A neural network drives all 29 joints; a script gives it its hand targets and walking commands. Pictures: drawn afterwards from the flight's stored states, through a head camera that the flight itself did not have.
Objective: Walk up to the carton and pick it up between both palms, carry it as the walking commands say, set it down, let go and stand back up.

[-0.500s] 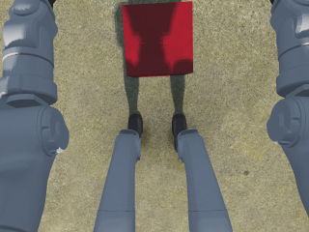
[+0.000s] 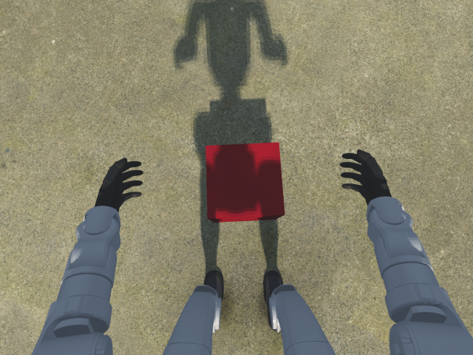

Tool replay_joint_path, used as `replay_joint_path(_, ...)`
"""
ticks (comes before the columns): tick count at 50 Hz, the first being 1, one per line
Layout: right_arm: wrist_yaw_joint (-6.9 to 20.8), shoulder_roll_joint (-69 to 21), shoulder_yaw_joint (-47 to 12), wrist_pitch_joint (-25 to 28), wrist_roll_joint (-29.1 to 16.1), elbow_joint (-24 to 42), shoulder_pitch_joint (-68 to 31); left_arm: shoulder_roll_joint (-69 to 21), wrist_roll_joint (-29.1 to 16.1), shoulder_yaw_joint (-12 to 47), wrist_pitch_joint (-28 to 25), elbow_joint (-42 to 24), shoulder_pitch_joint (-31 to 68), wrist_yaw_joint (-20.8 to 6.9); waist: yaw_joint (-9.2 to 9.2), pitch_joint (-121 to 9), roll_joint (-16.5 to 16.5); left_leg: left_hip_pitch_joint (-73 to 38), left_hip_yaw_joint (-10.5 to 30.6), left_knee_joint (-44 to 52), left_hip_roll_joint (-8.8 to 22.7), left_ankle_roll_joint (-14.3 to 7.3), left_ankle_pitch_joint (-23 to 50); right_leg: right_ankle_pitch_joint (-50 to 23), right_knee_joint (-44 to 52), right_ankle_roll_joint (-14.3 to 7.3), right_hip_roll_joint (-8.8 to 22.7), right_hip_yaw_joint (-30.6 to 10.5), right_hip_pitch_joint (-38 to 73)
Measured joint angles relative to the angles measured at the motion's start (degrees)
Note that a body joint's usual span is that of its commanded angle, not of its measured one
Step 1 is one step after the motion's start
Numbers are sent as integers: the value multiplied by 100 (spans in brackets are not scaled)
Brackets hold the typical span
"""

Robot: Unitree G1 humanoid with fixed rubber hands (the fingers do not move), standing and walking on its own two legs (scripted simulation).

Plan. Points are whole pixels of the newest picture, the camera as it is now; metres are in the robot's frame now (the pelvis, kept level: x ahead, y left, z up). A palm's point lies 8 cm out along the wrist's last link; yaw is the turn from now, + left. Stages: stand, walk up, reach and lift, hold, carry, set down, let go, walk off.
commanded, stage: let go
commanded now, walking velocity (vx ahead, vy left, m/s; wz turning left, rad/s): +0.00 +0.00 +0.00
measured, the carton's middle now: (243, 185) +0.46 -0.01 -0.62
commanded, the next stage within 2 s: stand in 0.86 s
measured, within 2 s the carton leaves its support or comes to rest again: neither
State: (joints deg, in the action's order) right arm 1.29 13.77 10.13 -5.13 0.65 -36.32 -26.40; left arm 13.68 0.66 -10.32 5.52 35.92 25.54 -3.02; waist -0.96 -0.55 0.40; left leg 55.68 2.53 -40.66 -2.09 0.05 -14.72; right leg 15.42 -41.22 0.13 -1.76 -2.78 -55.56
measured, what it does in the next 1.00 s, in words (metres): stands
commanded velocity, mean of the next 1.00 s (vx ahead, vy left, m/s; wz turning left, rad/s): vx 0.00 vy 0.00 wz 0.00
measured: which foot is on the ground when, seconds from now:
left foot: down 0.00-1.00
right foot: down 0.00-1.00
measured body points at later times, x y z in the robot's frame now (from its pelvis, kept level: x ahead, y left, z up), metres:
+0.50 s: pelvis +0.03 +0.00 +0.04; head +0.06 -0.01 +0.49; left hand +0.19 +0.23 -0.03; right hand +0.20 -0.24 -0.04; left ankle +0.02 +0.12 -0.70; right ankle +0.02 -0.12 -0.70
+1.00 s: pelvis +0.05 +0.00 +0.04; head +0.02 +0.00 +0.49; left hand +0.19 +0.25 -0.04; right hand +0.19 -0.25 -0.05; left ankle +0.02 +0.12 -0.70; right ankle +0.02 -0.12 -0.70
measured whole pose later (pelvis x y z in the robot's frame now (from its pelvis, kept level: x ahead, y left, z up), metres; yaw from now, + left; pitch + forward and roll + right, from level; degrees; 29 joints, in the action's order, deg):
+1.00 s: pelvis +0.05 +0.00 +0.04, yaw +1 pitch -1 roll +0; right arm 0.3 13.4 2.0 1.4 3.1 -35.8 16.2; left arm 13.8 3.3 -2.3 -1.1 35.2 -15.0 -0.2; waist -0.3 -3.4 0.0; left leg 8.7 3.1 -27.4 -1.6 -0.1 -17.4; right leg 18.0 -27.4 -0.5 -1.3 -1.8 -8.1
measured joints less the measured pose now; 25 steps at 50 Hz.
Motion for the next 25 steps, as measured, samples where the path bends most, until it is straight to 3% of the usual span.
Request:
replay_joint_path(14,123,-117,-364,409,-133,732,2777,-127,-219,539,-414,-785,-2796,-81,4,167,75,-2551,31,1041,15,-28,96,-98,1048,-19,32,-12,2555)
replay_joint_path(25,286,-105,-693,98,-90,1133,3910,-88,-86,835,-109,-1172,-3916,-142,78,556,13,-4560,28,1585,88,-5,81,-116,1629,-76,-4,-9,4573)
